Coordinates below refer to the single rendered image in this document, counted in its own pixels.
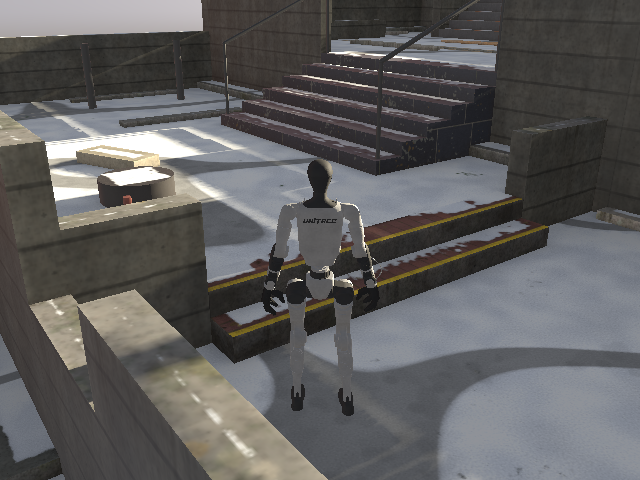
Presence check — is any robot left hand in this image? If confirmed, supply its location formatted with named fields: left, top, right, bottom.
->
left=261, top=287, right=285, bottom=315

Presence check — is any robot foot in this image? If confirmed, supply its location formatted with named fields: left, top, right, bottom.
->
left=338, top=388, right=354, bottom=416
left=291, top=384, right=305, bottom=411

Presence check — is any robot right hand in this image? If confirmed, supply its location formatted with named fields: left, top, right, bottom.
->
left=356, top=285, right=380, bottom=312

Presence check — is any robot right foot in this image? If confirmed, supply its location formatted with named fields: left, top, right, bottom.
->
left=338, top=388, right=354, bottom=416

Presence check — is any right robot upper arm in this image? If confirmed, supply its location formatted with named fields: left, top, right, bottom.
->
left=341, top=203, right=367, bottom=258

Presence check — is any robot left foot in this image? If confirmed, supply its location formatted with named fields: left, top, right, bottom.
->
left=291, top=384, right=305, bottom=411

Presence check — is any left robot upper arm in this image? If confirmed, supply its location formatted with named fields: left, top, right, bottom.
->
left=273, top=203, right=299, bottom=259

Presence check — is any right robot forearm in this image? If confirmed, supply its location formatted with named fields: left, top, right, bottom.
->
left=357, top=243, right=377, bottom=288

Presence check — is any left robot forearm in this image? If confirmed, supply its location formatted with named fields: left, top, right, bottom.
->
left=264, top=243, right=284, bottom=290

